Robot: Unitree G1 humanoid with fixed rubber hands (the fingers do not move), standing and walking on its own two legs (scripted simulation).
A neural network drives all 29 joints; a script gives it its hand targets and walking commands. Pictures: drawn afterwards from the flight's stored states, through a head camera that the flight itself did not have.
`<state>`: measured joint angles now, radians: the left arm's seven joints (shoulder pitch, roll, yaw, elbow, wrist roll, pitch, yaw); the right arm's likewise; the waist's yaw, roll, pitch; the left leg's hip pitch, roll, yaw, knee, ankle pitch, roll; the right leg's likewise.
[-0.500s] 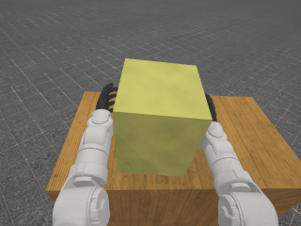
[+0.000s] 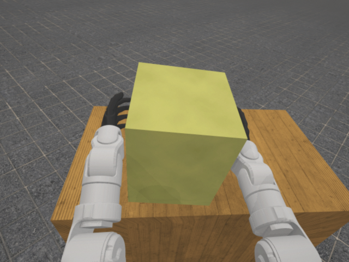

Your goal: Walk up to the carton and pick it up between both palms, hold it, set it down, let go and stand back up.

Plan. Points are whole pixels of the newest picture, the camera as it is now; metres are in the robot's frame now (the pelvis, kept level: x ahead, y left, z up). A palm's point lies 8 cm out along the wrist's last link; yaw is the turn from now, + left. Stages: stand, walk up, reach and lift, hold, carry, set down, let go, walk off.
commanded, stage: reach and lift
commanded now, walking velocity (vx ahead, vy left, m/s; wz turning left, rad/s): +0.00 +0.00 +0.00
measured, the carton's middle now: (175, 137) +0.38 -0.01 +0.14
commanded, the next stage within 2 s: hold in 0.98 s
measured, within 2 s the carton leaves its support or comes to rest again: neither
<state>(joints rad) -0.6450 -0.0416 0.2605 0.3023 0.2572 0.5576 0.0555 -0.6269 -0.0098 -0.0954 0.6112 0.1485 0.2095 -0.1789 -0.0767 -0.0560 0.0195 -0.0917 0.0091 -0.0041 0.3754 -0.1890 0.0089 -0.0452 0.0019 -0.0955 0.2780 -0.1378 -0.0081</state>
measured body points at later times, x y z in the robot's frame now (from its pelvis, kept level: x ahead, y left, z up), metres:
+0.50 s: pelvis +0.00 -0.01 +0.00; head -0.03 +0.02 +0.45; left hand +0.40 +0.14 +0.18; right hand +0.38 -0.16 +0.16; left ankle +0.02 +0.11 -0.75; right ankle +0.02 -0.11 -0.75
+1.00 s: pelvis +0.00 +0.00 +0.00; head -0.04 +0.03 +0.45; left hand +0.38 +0.14 +0.20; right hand +0.37 -0.15 +0.18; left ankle +0.02 +0.11 -0.75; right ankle +0.02 -0.11 -0.75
